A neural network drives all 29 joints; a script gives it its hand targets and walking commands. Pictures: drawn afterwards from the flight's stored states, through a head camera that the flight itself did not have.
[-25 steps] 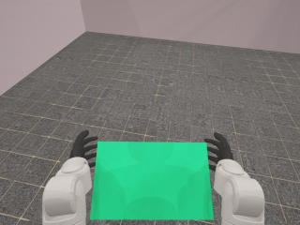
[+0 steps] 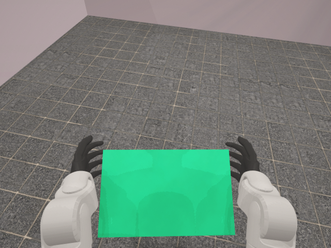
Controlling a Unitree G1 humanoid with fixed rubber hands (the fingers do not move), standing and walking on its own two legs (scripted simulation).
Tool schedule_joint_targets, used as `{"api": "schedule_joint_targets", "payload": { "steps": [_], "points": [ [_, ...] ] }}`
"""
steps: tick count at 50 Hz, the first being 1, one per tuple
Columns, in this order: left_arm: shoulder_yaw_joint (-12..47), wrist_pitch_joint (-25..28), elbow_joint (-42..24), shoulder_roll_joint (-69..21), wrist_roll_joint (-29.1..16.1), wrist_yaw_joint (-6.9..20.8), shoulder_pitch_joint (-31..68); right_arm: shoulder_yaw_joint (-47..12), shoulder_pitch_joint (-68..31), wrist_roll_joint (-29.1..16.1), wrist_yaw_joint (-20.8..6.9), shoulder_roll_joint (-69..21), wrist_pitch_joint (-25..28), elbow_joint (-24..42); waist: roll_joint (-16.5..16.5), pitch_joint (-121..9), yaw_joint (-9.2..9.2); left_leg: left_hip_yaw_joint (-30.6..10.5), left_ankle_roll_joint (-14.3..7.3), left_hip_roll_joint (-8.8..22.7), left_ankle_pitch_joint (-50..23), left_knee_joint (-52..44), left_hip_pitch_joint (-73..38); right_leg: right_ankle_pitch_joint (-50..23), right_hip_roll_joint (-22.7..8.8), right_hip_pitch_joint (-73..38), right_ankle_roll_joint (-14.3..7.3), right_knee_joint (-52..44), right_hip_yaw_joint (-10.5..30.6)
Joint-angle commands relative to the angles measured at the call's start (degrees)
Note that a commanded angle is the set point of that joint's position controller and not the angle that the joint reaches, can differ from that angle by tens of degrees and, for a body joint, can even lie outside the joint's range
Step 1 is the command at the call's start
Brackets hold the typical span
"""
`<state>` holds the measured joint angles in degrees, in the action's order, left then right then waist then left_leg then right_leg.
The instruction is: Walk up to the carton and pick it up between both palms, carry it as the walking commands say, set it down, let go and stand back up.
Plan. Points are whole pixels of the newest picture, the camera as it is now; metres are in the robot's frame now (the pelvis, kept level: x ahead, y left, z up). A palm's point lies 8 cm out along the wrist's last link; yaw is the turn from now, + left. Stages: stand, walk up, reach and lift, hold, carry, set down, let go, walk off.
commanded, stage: carry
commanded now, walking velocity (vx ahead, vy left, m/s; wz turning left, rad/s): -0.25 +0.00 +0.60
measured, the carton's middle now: (165, 186) +0.26 -0.01 +0.01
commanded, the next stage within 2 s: none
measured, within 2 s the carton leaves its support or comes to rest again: neither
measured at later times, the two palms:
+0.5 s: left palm (61, 140) +0.36 +0.24 +0.07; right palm (189, 116) +0.43 -0.08 +0.08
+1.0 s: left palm (53, 190) +0.22 +0.20 +0.11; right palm (194, 124) +0.38 -0.09 +0.10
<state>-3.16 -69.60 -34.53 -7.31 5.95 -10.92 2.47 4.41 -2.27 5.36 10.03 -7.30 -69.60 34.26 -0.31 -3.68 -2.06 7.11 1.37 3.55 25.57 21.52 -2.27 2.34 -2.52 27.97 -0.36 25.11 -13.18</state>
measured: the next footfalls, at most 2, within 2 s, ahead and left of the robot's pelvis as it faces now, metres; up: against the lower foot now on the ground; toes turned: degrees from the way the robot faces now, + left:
left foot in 0.42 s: +0.22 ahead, +0.13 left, +0.00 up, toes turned +21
right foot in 0.78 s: +0.20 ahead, -0.12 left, +0.00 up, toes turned +17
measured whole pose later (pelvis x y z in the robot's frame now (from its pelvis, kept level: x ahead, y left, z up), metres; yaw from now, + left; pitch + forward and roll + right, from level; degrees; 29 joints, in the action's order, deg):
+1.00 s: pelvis +0.08 -0.06 +0.01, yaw +31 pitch +2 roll +4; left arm -4.9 -67.4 -33.6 -7.4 5.1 -9.1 1.2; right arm 3.1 -2.9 5.7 11.0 -7.3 -69.3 34.0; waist 0.4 -0.4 -1.6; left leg 3.9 2.7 0.7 28.0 63.6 29.0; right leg 15.5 -8.9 21.3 -1.5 34.7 -10.8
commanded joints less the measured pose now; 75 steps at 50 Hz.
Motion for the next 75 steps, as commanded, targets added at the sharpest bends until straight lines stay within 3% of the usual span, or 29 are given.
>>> {"api": "schedule_joint_targets", "payload": {
  "steps": [1, 2, 3, 6, 11, 18, 20, 21, 22, 23, 25, 28, 34, 38, 39, 40, 41, 42, 43, 47, 53, 56, 58, 59, 60, 62, 64, 72, 75],
  "points": [
    [36.75, -0.51, -0.91, -46.89, -19.59, 12.83, 16.80, -38.63, -21.51, -21.59, -14.63, -43.80, -1.44, 3.10, 1.76, -19.48, 3.96, 4.05, -0.17, 1.26, -26.92, 31.46, 19.01, -27.53, -12.97, -37.97, -1.79, -0.16, 11.62],
    [36.32, -0.44, -0.15, -47.47, -20.80, 13.10, 16.56, -39.48, -20.64, -22.61, -14.49, -44.12, -1.84, 3.11, 13.79, -19.92, 2.90, -0.36, 0.72, -6.08, 4.84, 44.87, 31.06, -47.25, -26.67, -41.62, -9.45, -3.07, 29.08],
    [36.57, -0.28, -0.40, -49.40, -21.99, 13.31, 16.74, -39.90, -21.62, -23.23, -14.50, -46.49, -1.84, 2.15, 10.11, -21.70, 2.48, -5.78, -0.37, -2.77, 6.17, 49.48, 29.97, -52.03, -25.47, -38.25, -10.92, -1.56, 22.37],
    [37.68, 1.06, -2.07, -53.65, -22.96, 14.55, 20.31, -41.24, -24.39, -23.01, -15.02, -51.12, -0.70, 3.11, 6.82, -18.78, 3.31, -7.01, -0.39, 2.08, 4.64, 46.95, 31.55, -30.07, -21.92, -30.61, -7.14, -2.62, 14.40],
    [38.94, 1.48, -2.61, -52.98, -24.51, 15.77, 20.64, -39.44, -20.69, -20.54, -13.83, -50.98, 0.77, 2.19, 9.82, -15.99, 2.65, -2.10, -0.83, 0.40, 0.55, 38.02, 33.12, -26.18, -20.46, -24.57, -6.88, 1.41, 6.99],
    [36.87, 0.32, -1.14, -50.28, -22.66, 15.62, 20.73, -39.18, -22.27, -20.95, -13.79, -49.75, -0.34, 0.32, 12.42, -12.35, 2.49, 3.25, -0.84, -1.21, -10.07, 23.79, 29.23, -21.39, -20.27, -20.20, -2.91, 9.09, 1.12],
    [36.25, -0.03, -0.20, -50.03, -21.91, 15.25, 20.94, -39.36, -22.76, -21.43, -14.27, -50.00, -0.77, -1.00, 9.29, -11.63, 1.52, 4.09, -0.74, -1.55, -20.84, 11.01, 24.35, -17.75, -18.02, -19.40, 0.20, 15.46, -1.39],
    [35.79, -0.24, 0.38, -49.63, -21.43, 15.06, 20.99, -39.20, -22.78, -21.73, -14.55, -49.91, -0.92, -1.94, 3.89, -11.38, 1.29, -1.36, -1.55, 0.96, -33.41, 6.09, 19.65, -9.30, -15.01, -15.23, 2.41, 22.48, -1.73],
    [36.49, -0.54, -0.54, -49.43, -21.73, 14.94, 21.80, -38.32, -21.43, -21.47, -14.64, -49.35, -0.90, -3.22, -13.22, -11.46, 1.31, -21.59, -7.36, 14.14, -72.86, 7.71, 9.74, 19.72, -8.45, -0.54, 6.31, 35.29, -1.46],
    [36.37, -0.94, 0.94, -49.58, -21.11, 14.48, 20.07, -37.51, -20.62, -21.49, -14.84, -48.57, -1.18, -3.72, -18.25, -12.52, 1.26, -29.12, -11.89, 18.44, -84.39, 8.30, 4.99, 39.01, -4.34, 6.89, 6.74, 42.05, 5.45],
    [38.37, -0.18, -0.25, -52.47, -22.19, 14.78, 21.41, -37.66, -21.35, -21.37, -15.43, -50.29, -0.41, -1.92, -11.45, -16.39, 1.43, -22.08, -11.82, 15.82, -78.33, 9.78, 3.89, 35.34, -4.61, 8.03, 5.59, 46.36, 11.19],
    [39.14, 1.60, -1.87, -55.99, -23.67, 15.13, 22.74, -38.99, -23.26, -21.92, -15.68, -53.84, 1.29, 1.61, -7.98, -18.77, 1.73, -16.68, -10.51, 11.45, -70.36, 10.80, 5.61, 27.73, -3.68, 5.09, 5.21, 41.14, 10.20],
    [39.51, 2.61, -2.92, -53.74, -24.00, 15.09, 18.65, -39.06, -18.23, -20.13, -14.76, -51.05, 2.04, 3.24, -8.46, -19.47, 1.14, -20.47, -11.06, 11.64, -62.11, 8.44, 7.73, 26.29, -0.63, -1.77, 3.82, 25.81, 9.56],
    [38.81, 2.13, -3.26, -52.68, -24.08, 15.57, 17.50, -39.67, -17.45, -19.99, -14.21, -50.40, 1.49, 4.12, -8.81, -18.03, 2.02, -20.87, -7.82, 8.91, -46.91, 8.16, 16.15, 17.79, 0.49, -13.74, 2.80, 6.12, 7.46],
    [38.23, 2.00, -3.00, -52.23, -23.91, 15.77, 17.54, -39.72, -17.44, -20.09, -14.03, -50.34, 1.29, 4.00, -5.52, -16.68, 2.43, -19.08, -5.59, 6.37, -35.01, 10.20, 22.06, 12.46, -3.52, -19.06, 1.83, 0.46, 10.03],
    [37.84, 1.91, -1.97, -51.34, -23.54, 16.05, 17.24, -39.87, -17.15, -19.87, -14.01, -50.05, 1.00, 4.24, 10.64, -15.10, 2.76, -12.04, -2.28, -1.62, -12.39, 21.24, 32.77, 1.69, -18.03, -22.37, -3.83, -5.05, 24.97],
    [38.08, 1.80, -2.26, -52.75, -23.53, 16.15, 17.25, -40.36, -20.59, -20.21, -14.06, -49.29, 0.81, 6.51, 21.28, -13.20, 2.53, -5.07, -1.11, -6.64, 13.10, 40.92, 36.50, -18.30, -30.52, -15.75, -12.24, -3.85, 31.06],
    [38.09, 1.67, -4.41, -52.29, -23.58, 16.28, 18.47, -40.42, -20.90, -20.33, -13.89, -50.41, 0.87, 4.58, 11.10, -11.36, 2.17, -7.96, -0.47, -4.23, 12.18, 50.67, 35.86, -27.46, -27.17, -14.21, -11.93, -2.73, 26.41],
    [37.29, 1.85, -5.01, -51.48, -23.48, 16.44, 19.00, -41.49, -21.85, -21.43, -14.07, -50.40, 0.93, 4.90, 7.40, -11.09, 2.34, -8.20, -0.28, -3.56, 8.20, 55.12, 35.49, -28.09, -24.25, -13.38, -10.67, -2.22, 20.77],
    [35.41, 2.36, -3.82, -50.03, -22.23, 16.18, 20.18, -42.70, -23.44, -22.65, -13.93, -51.22, 1.07, 4.41, 10.60, -10.23, 1.98, -3.24, 1.83, -2.25, 0.82, 46.78, 36.21, -26.20, -16.04, -20.97, -4.83, 3.74, 8.38],
    [34.63, 0.44, -0.38, -45.94, -20.32, 15.23, 17.00, -40.39, -19.96, -21.80, -13.16, -48.08, -1.18, -0.34, 15.09, -12.26, 2.97, 1.18, 0.66, -4.26, 5.20, 25.27, 29.27, -24.86, -20.28, -23.64, -6.37, 4.13, 10.51],
    [35.44, 0.13, 0.23, -47.28, -20.08, 15.03, 17.82, -39.80, -20.39, -22.25, -13.59, -49.08, -1.61, -1.68, 13.72, -13.26, 2.18, 1.74, -0.31, -3.85, -3.90, 8.76, 23.33, -17.16, -20.44, -22.12, -3.37, 6.10, 8.87],
    [35.97, 0.20, 0.43, -48.17, -20.27, 15.02, 19.57, -39.65, -21.25, -22.36, -14.09, -50.59, -1.42, -2.52, 4.81, -11.41, 1.94, -7.40, -0.95, 3.16, -15.08, -0.55, 15.34, 0.28, -16.81, -11.18, 1.97, 11.69, 6.07],
    [37.55, 0.12, -0.98, -48.35, -21.18, 15.39, 21.25, -38.80, -20.47, -21.81, -14.07, -50.08, -0.92, -3.03, -16.44, -9.64, 1.71, -28.81, -7.01, 18.55, -44.17, 0.33, 12.61, 22.73, -8.12, 3.86, 6.03, 20.85, 1.85],
    [38.97, 0.47, -1.67, -50.19, -21.12, 15.47, 23.36, -38.73, -21.96, -22.24, -14.57, -51.74, -0.48, -1.10, -16.47, -7.94, 1.46, -28.63, -10.80, 19.76, -58.03, 2.03, 13.81, 34.00, -5.82, 6.92, 6.41, 31.88, 6.96],
    [42.49, 1.56, -4.25, -54.39, -23.68, 15.79, 26.46, -37.89, -23.27, -21.61, -15.25, -53.09, 0.67, 1.67, -10.64, -11.34, 2.02, -19.09, -8.69, 13.86, -52.62, 4.85, 12.71, 28.46, -5.45, 6.98, 5.86, 40.49, 11.24],
    [43.03, 1.78, -4.48, -54.59, -24.79, 15.91, 26.46, -36.72, -21.66, -20.83, -15.02, -53.04, 1.02, 1.46, -8.70, -13.03, 1.84, -14.89, -8.10, 9.59, -47.49, 6.53, 11.95, 22.95, -4.40, 6.94, 5.85, 44.42, 10.96],
    [41.06, 0.71, -1.94, -52.37, -23.89, 15.23, 22.40, -36.62, -18.23, -20.67, -14.47, -50.37, 0.47, 1.29, -10.02, -13.83, 1.09, -27.05, -9.63, 9.90, -36.52, -0.60, 10.13, 26.52, 0.67, 0.85, 4.97, 27.42, 11.77],
    [39.74, 0.40, -1.09, -51.82, -23.36, 15.34, 21.57, -37.45, -19.37, -21.15, -14.59, -50.90, 0.32, 1.73, -10.50, -15.81, 1.12, -27.40, -8.99, 9.35, -20.74, -4.77, 13.52, 29.39, 2.93, -7.22, 3.53, 17.40, 11.32]
  ]
}}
